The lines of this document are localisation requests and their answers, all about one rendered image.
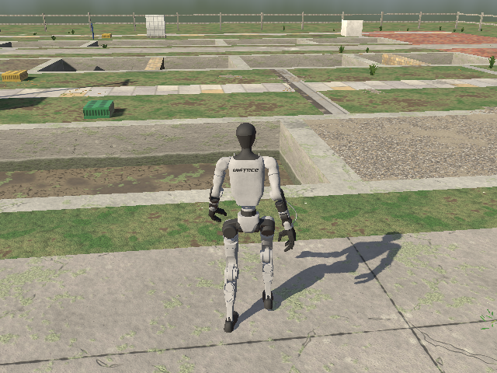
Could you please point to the humanoid robot head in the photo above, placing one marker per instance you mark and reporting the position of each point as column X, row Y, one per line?
column 246, row 136

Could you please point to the right robot forearm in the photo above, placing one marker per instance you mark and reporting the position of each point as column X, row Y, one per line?
column 284, row 214

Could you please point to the robot left hand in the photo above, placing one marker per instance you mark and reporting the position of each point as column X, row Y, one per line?
column 219, row 211

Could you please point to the robot left foot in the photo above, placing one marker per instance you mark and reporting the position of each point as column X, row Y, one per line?
column 229, row 326

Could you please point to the left robot forearm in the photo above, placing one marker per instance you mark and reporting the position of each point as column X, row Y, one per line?
column 213, row 203

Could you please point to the robot left upper arm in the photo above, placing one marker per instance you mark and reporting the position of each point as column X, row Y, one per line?
column 219, row 175

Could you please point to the robot right upper arm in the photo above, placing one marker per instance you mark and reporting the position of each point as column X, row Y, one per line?
column 274, row 177

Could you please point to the robot right hand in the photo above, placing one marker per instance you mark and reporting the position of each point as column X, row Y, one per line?
column 292, row 237

